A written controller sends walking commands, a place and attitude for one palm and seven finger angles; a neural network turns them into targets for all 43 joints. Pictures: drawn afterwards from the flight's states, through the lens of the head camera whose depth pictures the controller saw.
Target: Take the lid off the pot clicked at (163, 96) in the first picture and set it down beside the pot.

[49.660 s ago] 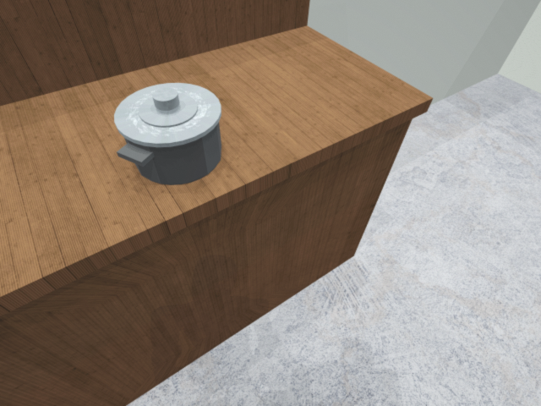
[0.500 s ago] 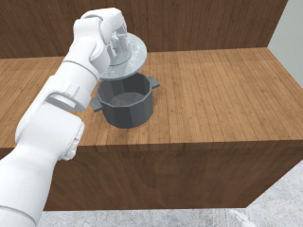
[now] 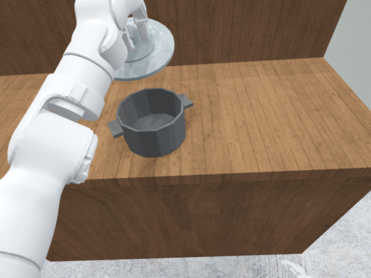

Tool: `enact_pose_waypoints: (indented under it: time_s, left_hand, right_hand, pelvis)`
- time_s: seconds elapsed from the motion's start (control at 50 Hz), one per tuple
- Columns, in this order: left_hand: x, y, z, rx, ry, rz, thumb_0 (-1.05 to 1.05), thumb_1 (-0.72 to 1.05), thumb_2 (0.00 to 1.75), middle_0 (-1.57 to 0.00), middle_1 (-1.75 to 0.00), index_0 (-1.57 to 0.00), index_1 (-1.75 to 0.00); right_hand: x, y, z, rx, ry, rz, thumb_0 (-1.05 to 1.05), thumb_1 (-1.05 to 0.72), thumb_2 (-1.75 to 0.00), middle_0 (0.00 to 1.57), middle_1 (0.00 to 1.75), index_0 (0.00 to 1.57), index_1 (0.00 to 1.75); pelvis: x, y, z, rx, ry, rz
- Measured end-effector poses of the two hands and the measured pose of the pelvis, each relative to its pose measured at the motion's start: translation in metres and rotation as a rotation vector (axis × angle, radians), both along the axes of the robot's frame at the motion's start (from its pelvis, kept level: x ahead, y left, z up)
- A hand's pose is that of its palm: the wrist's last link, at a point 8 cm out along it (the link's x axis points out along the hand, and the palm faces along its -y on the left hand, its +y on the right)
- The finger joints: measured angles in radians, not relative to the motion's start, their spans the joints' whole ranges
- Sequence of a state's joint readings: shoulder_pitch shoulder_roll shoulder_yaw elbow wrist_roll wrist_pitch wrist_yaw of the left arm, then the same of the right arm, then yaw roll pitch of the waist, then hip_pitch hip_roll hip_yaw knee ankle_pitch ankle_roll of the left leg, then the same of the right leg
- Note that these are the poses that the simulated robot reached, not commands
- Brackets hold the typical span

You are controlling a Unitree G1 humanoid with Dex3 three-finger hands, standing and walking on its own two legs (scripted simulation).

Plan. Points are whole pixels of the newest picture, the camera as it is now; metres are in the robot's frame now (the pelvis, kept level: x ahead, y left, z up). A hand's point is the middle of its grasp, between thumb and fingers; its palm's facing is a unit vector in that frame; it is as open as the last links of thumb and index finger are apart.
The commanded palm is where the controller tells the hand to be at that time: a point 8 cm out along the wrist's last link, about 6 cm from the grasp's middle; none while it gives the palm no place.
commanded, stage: lift the lid straight up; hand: left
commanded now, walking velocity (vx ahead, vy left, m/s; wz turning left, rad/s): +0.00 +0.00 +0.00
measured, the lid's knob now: (128, 35) +0.51 +0.10 +0.29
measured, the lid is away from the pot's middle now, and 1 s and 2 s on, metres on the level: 0.03 0.10 0.22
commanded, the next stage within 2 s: move the lid sideways beside the pot in 0.38 s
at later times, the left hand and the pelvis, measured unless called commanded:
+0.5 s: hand (127, 25) +0.49 +0.09 +0.32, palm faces -0.07 -0.07 -0.99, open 6.4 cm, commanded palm +0.47 +0.10 +0.38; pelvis +0.01 +0.00 +0.00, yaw +0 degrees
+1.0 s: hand (85, 31) +0.47 +0.17 +0.32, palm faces -0.08 -0.05 -1.00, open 6.4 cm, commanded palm +0.46 +0.17 +0.38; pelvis +0.00 +0.01 +0.00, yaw +1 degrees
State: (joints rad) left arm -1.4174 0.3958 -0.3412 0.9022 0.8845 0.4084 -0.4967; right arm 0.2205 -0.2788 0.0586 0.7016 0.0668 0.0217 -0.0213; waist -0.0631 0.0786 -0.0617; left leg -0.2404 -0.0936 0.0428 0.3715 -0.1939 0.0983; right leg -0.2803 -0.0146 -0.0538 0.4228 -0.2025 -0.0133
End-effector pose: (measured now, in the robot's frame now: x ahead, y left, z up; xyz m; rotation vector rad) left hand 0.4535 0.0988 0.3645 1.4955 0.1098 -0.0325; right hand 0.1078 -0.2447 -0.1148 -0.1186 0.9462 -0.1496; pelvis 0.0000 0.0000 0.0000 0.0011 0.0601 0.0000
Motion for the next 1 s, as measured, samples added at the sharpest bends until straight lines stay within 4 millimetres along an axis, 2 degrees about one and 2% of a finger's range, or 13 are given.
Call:
enact_pose_waypoints:
  time_s: [0.28, 0.42, 0.56, 0.66, 1.0]
  left_hand:
    - [0.010, -0.004, 0.018, -0.007, -0.024, 0.018, 0.05, 0.26, 0.87, -0.66, -0.88, -0.82, -0.95]
    - [0.017, -0.002, 0.011, -0.007, -0.009, 0.021, 0.05, 0.27, 0.87, -0.65, -0.88, -0.82, -0.96]
    - [0.017, -0.004, 0.011, 0.001, -0.006, 0.003, 0.05, 0.27, 0.87, -0.65, -0.88, -0.83, -0.96]
    - [0.019, 0.009, 0.012, -0.005, -0.003, 0.031, 0.05, 0.27, 0.87, -0.65, -0.88, -0.83, -0.96]
    - [0.003, 0.066, 0.011, 0.032, 0.001, 0.108, 0.05, 0.27, 0.87, -0.65, -0.88, -0.83, -0.96]
  right_hand:
    - [0.003, 0.001, 0.001, -0.015, -0.003, -0.006, 0.01, -0.90, -0.90, 0.20, 0.30, 0.20, 0.30]
    - [-0.001, 0.001, -0.002, -0.013, 0.028, -0.009, 0.01, -0.90, -0.90, 0.20, 0.30, 0.20, 0.30]
    - [0.006, 0.004, -0.003, -0.004, 0.023, 0.003, 0.01, -0.90, -0.90, 0.20, 0.30, 0.20, 0.30]
    - [0.011, 0.005, 0.000, -0.004, 0.006, -0.004, 0.01, -0.90, -0.90, 0.20, 0.30, 0.20, 0.30]
    - [0.015, 0.000, 0.010, -0.042, 0.004, 0.012, 0.01, -0.90, -0.90, 0.20, 0.30, 0.20, 0.30]
  pelvis:
    - [0.003, 0.002, 0.000, -0.001, 0.021, 0.003]
    - [0.007, 0.003, 0.000, -0.002, 0.033, 0.000]
    - [0.011, 0.005, 0.000, -0.004, 0.029, 0.002]
    - [0.010, 0.005, 0.001, -0.003, 0.030, -0.005]
    - [0.004, 0.006, 0.000, -0.010, 0.015, 0.016]
